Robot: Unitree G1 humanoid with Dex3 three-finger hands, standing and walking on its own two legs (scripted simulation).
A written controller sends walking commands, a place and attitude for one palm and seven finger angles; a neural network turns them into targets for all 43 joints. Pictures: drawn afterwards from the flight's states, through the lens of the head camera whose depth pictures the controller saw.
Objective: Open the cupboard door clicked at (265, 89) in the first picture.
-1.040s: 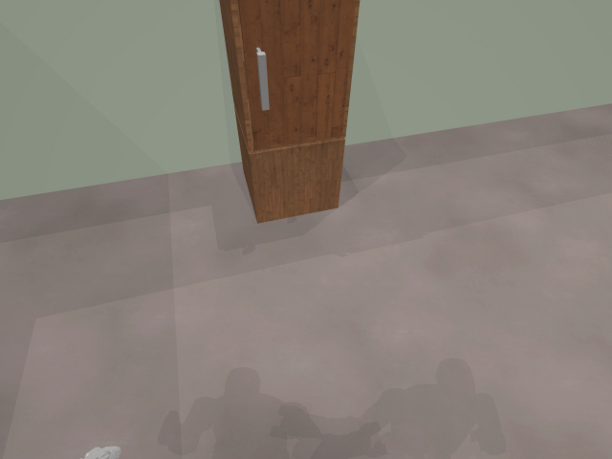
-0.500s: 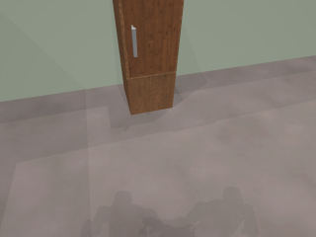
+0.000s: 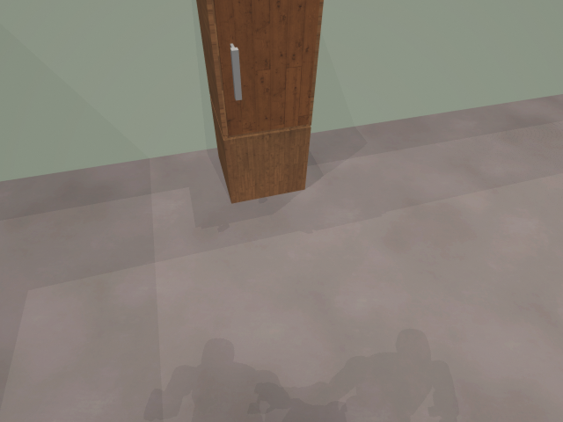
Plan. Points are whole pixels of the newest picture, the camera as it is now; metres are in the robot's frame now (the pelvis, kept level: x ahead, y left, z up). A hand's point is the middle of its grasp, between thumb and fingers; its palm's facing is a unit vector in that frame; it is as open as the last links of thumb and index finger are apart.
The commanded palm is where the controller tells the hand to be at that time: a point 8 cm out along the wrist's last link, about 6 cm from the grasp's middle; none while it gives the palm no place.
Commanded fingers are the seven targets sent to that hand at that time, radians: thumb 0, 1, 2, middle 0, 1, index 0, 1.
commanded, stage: look at it before walking up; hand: left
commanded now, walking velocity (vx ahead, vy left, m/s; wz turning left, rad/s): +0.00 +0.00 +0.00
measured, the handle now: (235, 72) +1.21 +0.23 -0.07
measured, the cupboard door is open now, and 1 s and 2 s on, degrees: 0 0 0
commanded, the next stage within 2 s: walk to a spot facing it in 0.40 s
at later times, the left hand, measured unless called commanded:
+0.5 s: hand out of the picture +0.08 +0.25 -0.16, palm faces -0.03 -0.94 -0.34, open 7.4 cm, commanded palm none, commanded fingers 0.00 0.90 0.90 -0.20 -0.30 -0.20 -0.30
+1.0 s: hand out of the picture +0.07 +0.15 -0.17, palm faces -0.13 -0.97 -0.19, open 7.4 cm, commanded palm none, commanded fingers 0.00 0.90 0.90 -0.20 -0.30 -0.20 -0.30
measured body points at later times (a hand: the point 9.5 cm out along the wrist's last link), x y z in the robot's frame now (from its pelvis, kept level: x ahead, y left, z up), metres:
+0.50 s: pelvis +0.01 +0.00 +0.00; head +0.01 +0.00 +0.45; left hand +0.08 +0.30 -0.13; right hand +0.09 -0.30 -0.13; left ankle +0.01 +0.13 -0.74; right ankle +0.01 -0.12 -0.74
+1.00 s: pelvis +0.09 -0.03 -0.01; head +0.10 -0.04 +0.44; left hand +0.08 +0.20 -0.16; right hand +0.09 -0.28 -0.16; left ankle +0.12 +0.10 -0.67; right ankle +0.03 -0.11 -0.74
